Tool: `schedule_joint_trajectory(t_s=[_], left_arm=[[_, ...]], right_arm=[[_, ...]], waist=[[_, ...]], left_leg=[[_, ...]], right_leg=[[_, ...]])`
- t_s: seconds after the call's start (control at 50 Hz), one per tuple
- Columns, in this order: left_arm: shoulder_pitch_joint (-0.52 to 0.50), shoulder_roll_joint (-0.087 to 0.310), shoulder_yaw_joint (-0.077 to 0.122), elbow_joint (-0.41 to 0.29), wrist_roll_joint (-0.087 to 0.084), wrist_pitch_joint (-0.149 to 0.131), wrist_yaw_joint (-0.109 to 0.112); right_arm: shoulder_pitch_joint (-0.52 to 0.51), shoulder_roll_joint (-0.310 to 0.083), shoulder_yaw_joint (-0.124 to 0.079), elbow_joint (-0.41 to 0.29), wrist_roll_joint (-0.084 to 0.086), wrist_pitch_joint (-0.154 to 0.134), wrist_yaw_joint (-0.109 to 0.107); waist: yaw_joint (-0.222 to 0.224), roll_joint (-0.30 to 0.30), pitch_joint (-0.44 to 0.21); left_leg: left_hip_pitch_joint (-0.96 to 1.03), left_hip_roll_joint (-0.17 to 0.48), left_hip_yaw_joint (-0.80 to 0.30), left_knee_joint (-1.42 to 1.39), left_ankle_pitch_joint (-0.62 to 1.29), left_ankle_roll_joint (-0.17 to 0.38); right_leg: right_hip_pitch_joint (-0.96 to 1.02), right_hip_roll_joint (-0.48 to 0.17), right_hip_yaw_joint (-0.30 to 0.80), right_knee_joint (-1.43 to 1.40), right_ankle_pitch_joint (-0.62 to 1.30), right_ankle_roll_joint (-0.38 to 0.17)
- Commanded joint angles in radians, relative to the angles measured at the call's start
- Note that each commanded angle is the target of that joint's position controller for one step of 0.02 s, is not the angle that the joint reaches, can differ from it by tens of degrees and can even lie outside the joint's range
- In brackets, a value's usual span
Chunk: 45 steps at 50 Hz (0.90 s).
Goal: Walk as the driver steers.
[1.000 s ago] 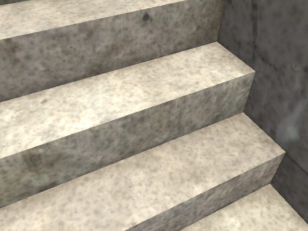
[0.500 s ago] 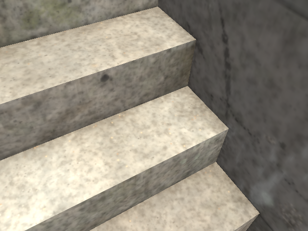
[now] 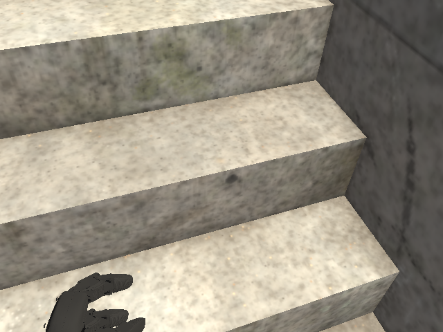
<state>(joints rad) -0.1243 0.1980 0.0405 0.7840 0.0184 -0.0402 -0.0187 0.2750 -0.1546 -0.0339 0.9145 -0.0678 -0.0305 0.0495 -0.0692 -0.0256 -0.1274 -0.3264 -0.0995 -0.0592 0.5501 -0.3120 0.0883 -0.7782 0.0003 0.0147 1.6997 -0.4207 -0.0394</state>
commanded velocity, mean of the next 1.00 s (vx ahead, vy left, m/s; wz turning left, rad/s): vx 0.00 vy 0.00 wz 0.44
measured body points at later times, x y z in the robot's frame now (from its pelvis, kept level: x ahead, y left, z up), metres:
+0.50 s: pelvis +0.00 -0.08 -0.01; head +0.01 -0.08 +0.44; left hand +0.07 +0.20 -0.11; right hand +0.27 -0.28 -0.08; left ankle -0.11 +0.05 -0.57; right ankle +0.03 -0.18 -0.73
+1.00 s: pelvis -0.02 -0.05 +0.00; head -0.01 -0.05 +0.45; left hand +0.05 +0.20 -0.10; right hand +0.22 -0.17 -0.11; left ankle -0.06 +0.03 -0.73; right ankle +0.03 -0.19 -0.73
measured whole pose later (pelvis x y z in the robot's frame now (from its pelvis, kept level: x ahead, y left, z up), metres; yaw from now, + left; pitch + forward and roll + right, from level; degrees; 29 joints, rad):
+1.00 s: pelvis -0.02 -0.05 +0.00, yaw +26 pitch +3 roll +1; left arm 0.16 0.14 -0.01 0.71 0.00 -0.09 -0.10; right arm 0.13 -0.15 -0.03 0.75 0.00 -0.03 0.09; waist -0.01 -0.01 -0.05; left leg -0.33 -0.04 0.04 0.57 -0.29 0.05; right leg -0.32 -0.09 -0.05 0.60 -0.32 0.05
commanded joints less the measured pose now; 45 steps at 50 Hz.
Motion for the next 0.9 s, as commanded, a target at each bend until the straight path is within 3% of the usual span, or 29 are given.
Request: schedule_joint_trajectory(t_s=[0.02, 0.08, 0.18, 0.2, 0.26, 0.28, 0.32, 0.34, 0.36, 0.38, 0.4, 0.42, 0.44, 0.46, 0.48, 0.52, 0.58, 0.64, 0.66, 0.68, 0.7, 0.72, 0.74, 0.76, 0.78, 0.8, 0.82, 0.84, 0.9], left_arm=[[-0.013, 0.04, -0.009, -0.09, -0.013, -0.01, 0.007], [-0.017, 0.057, -0.022, -0.124, 0.026, -0.012, 0.022], [-0.035, 0.075, -0.039, -0.183, 0.032, -0.032, 0.035], [-0.01, 0.07, -0.041, -0.186, 0.031, -0.036, 0.027], [0.072, 0.021, -0.048, -0.183, 0.051, -0.02, -0.013], [0.132, 0.011, -0.043, -0.171, 0.048, -0.005, -0.02], [0.256, 0.029, -0.034, -0.125, 0.007, -0.015, -0.03], [0.248, 0.035, -0.033, -0.11, -0.004, -0.023, -0.036], [0.233, 0.046, -0.027, -0.094, 0.005, -0.038, -0.027], [0.23, 0.123, -0.001, -0.119, 0.016, -0.068, -0.007], [0.195, 0.211, 0.024, -0.138, -0.005, -0.066, -0.014], [0.286, 0.274, 0.067, -0.15, 0.012, -0.066, -0.009], [0.31, 0.236, 0.061, -0.12, 0.01, -0.075, -0.003], [0.202, 0.161, 0.03, -0.133, 0.008, -0.077, -0.018], [0.08, 0.041, -0.014, -0.177, -0.002, -0.06, -0.019], [0.072, -0.021, -0.043, -0.158, -0.019, -0.029, 0.009], [0.119, 0.038, -0.026, -0.174, -0.024, -0.06, 0.026], [0.177, 0.099, -0.013, -0.161, -0.03, -0.054, 0.013], [0.174, 0.131, 0.001, -0.17, -0.015, -0.07, -0.004], [0.15, 0.144, 0.003, -0.168, 0.001, -0.072, -0.012], [0.103, 0.129, -0.008, -0.167, 0.015, -0.07, -0.026], [0.005, 0.056, -0.038, -0.19, 0.006, -0.071, -0.049], [-0.017, -0.021, -0.063, -0.191, -0.026, -0.062, -0.064], [0.15, -0.022, -0.051, -0.137, -0.02, -0.045, -0.074], [0.291, -0.03, -0.032, -0.134, -0.013, -0.031, -0.069], [0.315, -0.006, -0.03, -0.179, 0.002, -0.055, -0.036], [0.227, 0.012, -0.027, -0.189, -0.018, -0.067, -0.037], [0.177, -0.014, -0.039, -0.199, -0.024, -0.068, -0.042], [0.211, -0.024, -0.038, -0.174, -0.015, -0.065, -0.069]], right_arm=[[-0.106, -0.125, 0.0, -0.126, 0.01, 0.021, 0.021], [-0.108, -0.149, 0.0, -0.188, 0.021, -0.005, 0.002], [0.003, -0.174, -0.005, -0.242, 0.024, -0.064, -0.019], [-0.031, -0.177, -0.003, -0.273, 0.026, -0.066, -0.025], [-0.192, -0.203, -0.012, -0.367, 0.077, -0.074, -0.055], [-0.227, -0.218, -0.023, -0.377, 0.078, -0.079, -0.064], [-0.265, -0.213, -0.039, -0.39, 0.085, -0.075, -0.067], [-0.208, -0.238, -0.058, -0.357, 0.104, -0.056, -0.055], [-0.096, -0.232, -0.063, -0.307, 0.089, -0.029, -0.03], [0.017, -0.187, -0.066, -0.279, 0.078, -0.011, -0.017], [0.121, -0.134, -0.067, -0.309, 0.036, -0.006, -0.026], [-0.002, -0.165, -0.068, -0.344, 0.029, -0.004, -0.038], [-0.057, -0.175, -0.069, -0.325, 0.042, 0.006, -0.048], [-0.053, -0.176, -0.068, -0.303, 0.062, 0.016, -0.062], [-0.137, -0.178, -0.072, -0.299, 0.062, 0.014, -0.075], [-0.268, -0.145, -0.049, -0.358, 0.043, 0.026, -0.083], [-0.246, -0.126, -0.036, -0.32, 0.056, 0.03, -0.059], [-0.225, -0.109, -0.028, -0.307, 0.019, 0.031, -0.039], [-0.212, -0.098, -0.034, -0.283, 0.02, 0.03, -0.02], [-0.135, -0.112, -0.041, -0.275, 0.019, 0.032, -0.02], [-0.066, -0.107, -0.039, -0.26, 0.017, 0.035, -0.023], [-0.012, -0.109, -0.043, -0.243, 0.027, 0.035, -0.018], [-0.016, -0.108, -0.049, -0.224, 0.044, 0.028, 0.002], [-0.063, -0.111, -0.051, -0.219, 0.04, 0.02, 0.009], [-0.095, -0.177, -0.069, -0.261, 0.052, 0.005, -0.007], [-0.172, -0.243, -0.077, -0.299, 0.095, -0.004, -0.011], [-0.239, -0.161, -0.057, -0.307, 0.093, -0.007, -0.009], [-0.333, -0.126, -0.045, -0.321, 0.09, -0.011, 0.0], [-0.259, -0.085, -0.021, -0.28, 0.09, -0.017, 0.031]], waist=[[0.071, 0.002, -0.057], [0.036, 0.054, -0.105], [-0.007, 0.111, -0.103], [0.009, 0.113, -0.102], [0.107, 0.1, -0.07], [0.131, 0.172, -0.073], [0.149, 0.16, -0.059], [0.14, 0.109, -0.024], [0.083, 0.138, -0.044], [0.025, 0.023, -0.148], [-0.06, -0.163, -0.24], [0.074, -0.245, -0.159], [0.075, -0.117, -0.143], [0.021, -0.122, -0.045], [0.018, -0.042, 0.021], [0.037, -0.008, -0.03], [0.075, -0.047, -0.033], [0.081, -0.057, -0.022], [0.088, -0.121, 0.015], [0.046, -0.1, 0.017], [0.0, -0.084, 0.006], [-0.068, -0.046, 0.009], [-0.075, -0.014, 0.018], [0.031, -0.016, 0.015], [0.114, 0.121, -0.025], [0.134, 0.222, -0.079], [0.096, 0.116, 0.003], [0.11, 0.102, 0.041], [0.084, 0.04, 0.037]], left_leg=[[0.141, 0.328, -0.358, -0.1, 0.662, 0.238], [0.138, 0.309, -0.366, -0.106, 0.665, 0.237], [0.159, 0.28, -0.332, -0.032, 0.807, 0.179], [0.11, 0.254, -0.32, -0.031, 0.738, 0.161], [-0.138, 0.17, -0.315, -0.055, 0.659, 0.114], [-0.161, 0.187, -0.362, -0.071, 0.688, 0.126], [0.003, 0.199, -0.426, 0.011, 0.673, 0.134], [0.101, 0.164, -0.445, 0.027, 0.616, 0.165], [0.104, 0.126, -0.455, 0.075, 0.487, 0.147], [0.057, 0.048, -0.353, 0.241, 0.36, 0.052], [-0.248, -0.041, -0.236, 0.357, -0.135, -0.058], [-0.502, -0.066, -0.159, 0.75, -0.448, -0.148], [-0.576, -0.004, -0.143, 1.147, -0.357, -0.162], [-0.591, 0.039, -0.161, 1.408, -0.205, -0.142], [-0.573, 0.033, -0.115, 1.384, -0.146, -0.115], [-0.577, 0.04, -0.045, 1.243, -0.13, -0.135], [-0.539, 0.105, 0.028, 0.917, -0.146, -0.185], [-0.418, 0.14, 0.087, 0.416, -0.268, -0.165], [-0.282, 0.146, 0.124, 0.428, -0.234, -0.129], [-0.217, 0.156, 0.104, 0.366, -0.115, -0.085], [-0.11, 0.169, 0.078, 0.358, 0.072, -0.045], [0.011, 0.202, 0.029, 0.237, 0.149, -0.033], [0.054, 0.168, 0.076, -0.055, 0.157, -0.022], [0.078, 0.121, 0.083, -0.106, 0.217, 0.003], [0.115, 0.198, -0.06, -0.108, 0.527, 0.088], [0.153, 0.32, -0.3, -0.159, 0.416, 0.22], [0.047, 0.313, -0.345, -0.175, 0.085, 0.18], [-0.037, 0.287, -0.297, -0.188, -0.054, 0.129], [-0.041, 0.248, -0.264, -0.212, -0.127, 0.024]], right_leg=[[-0.305, 0.002, 0.102, 0.26, 0.085, -0.017], [-0.344, 0.013, 0.061, 0.345, 0.036, 0.047], [-0.332, -0.013, 0.02, 0.205, 0.014, 0.081], [-0.278, -0.018, 0.011, 0.119, 0.056, 0.093], [0.087, -0.035, -0.077, -0.389, 0.127, 0.124], [0.188, -0.026, -0.068, -0.49, 0.133, 0.122], [0.279, -0.004, -0.051, -0.95, 0.25, 0.124], [0.312, 0.054, -0.127, -1.261, 0.372, 0.122], [0.433, 0.023, -0.078, -1.352, 0.435, 0.103], [0.573, -0.133, 0.043, -1.209, 0.86, -0.034], [0.85, -0.344, 0.332, -1.137, 1.115, -0.281], [0.877, -0.512, 0.551, -1.238, 1.012, -0.438], [0.769, -0.528, 0.6, -1.294, 0.774, -0.424], [0.573, -0.465, 0.474, -1.303, 0.565, -0.348], [0.435, -0.34, 0.249, -1.353, 0.395, -0.271], [0.465, -0.249, 0.11, -1.365, 0.328, -0.244], [0.581, -0.231, 0.041, -1.394, 0.306, -0.218], [0.619, -0.23, 0.05, -1.396, 0.168, -0.195], [0.542, -0.268, 0.037, -1.422, 0.157, -0.196], [0.519, -0.31, 0.058, -1.404, 0.188, -0.213], [0.445, -0.35, 0.079, -1.384, 0.245, -0.228], [0.38, -0.351, 0.06, -1.342, 0.232, -0.185], [0.412, -0.271, -0.008, -1.27, 0.189, -0.13], [0.458, -0.222, -0.067, -1.197, 0.178, -0.1], [0.451, -0.139, -0.134, -1.056, 0.061, -0.009], [0.357, -0.056, -0.111, -0.98, 0.016, 0.093], [0.343, -0.066, -0.048, -0.988, 0.099, 0.123], [0.36, -0.085, -0.043, -1.022, 0.18, 0.11], [0.451, -0.102, -0.016, -1.1, 0.198, 0.095]])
